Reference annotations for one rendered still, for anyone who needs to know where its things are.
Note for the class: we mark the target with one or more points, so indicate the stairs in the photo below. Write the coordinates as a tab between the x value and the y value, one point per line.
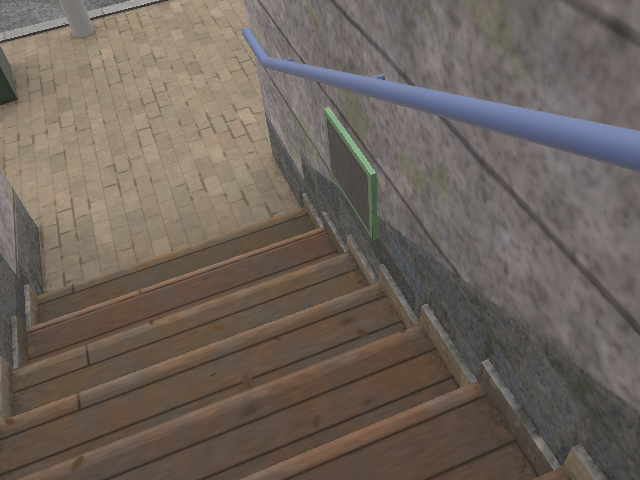
258	354

